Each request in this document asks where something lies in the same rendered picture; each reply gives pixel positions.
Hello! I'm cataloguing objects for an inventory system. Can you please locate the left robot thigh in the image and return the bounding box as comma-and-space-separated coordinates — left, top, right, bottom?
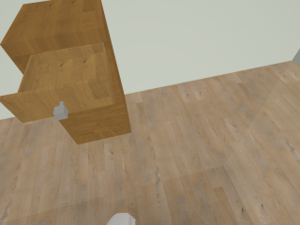
106, 213, 136, 225

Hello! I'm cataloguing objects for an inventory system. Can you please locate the handle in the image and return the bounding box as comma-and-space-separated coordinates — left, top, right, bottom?
53, 101, 68, 120

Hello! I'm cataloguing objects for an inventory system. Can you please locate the cabinet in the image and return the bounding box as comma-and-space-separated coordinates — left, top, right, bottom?
0, 0, 131, 144

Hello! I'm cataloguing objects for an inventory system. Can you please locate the drawer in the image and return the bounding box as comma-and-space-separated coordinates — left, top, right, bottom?
0, 42, 115, 123

